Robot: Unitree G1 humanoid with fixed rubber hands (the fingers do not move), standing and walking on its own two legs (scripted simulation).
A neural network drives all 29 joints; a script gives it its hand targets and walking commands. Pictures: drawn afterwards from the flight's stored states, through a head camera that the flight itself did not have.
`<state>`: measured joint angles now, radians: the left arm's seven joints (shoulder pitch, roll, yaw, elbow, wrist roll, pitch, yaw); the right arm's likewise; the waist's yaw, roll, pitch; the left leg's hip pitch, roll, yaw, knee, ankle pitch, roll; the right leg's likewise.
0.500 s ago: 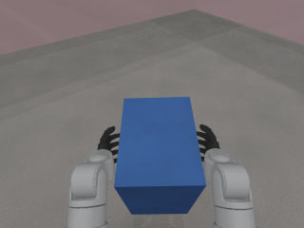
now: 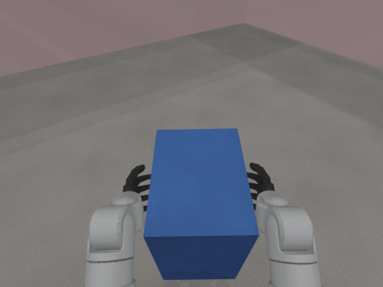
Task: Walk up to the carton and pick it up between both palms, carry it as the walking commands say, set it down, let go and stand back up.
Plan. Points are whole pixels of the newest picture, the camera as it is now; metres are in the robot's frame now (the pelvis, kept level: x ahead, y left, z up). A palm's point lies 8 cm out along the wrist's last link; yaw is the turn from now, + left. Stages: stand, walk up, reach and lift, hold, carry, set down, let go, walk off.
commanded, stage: carry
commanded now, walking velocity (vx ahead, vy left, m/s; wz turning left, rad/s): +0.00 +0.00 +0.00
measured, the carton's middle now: (198, 208) +0.30 +0.00 +0.04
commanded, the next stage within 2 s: hold in 0.70 s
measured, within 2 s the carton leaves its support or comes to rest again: neither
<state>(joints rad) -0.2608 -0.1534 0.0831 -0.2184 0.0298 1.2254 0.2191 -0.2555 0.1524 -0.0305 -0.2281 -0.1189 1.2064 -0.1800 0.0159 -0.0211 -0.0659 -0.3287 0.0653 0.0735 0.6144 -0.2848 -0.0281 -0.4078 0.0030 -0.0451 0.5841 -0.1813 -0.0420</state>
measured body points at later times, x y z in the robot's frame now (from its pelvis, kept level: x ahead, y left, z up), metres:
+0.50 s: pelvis +0.01 +0.00 +0.00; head +0.00 +0.01 +0.45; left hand +0.31 +0.14 +0.08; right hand +0.31 -0.12 +0.09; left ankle +0.02 +0.14 -0.73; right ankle +0.08 -0.10 -0.73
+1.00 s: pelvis +0.01 +0.00 +0.00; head +0.02 -0.01 +0.45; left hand +0.30 +0.14 +0.02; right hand +0.31 -0.12 +0.02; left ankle +0.02 +0.14 -0.73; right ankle +0.08 -0.10 -0.73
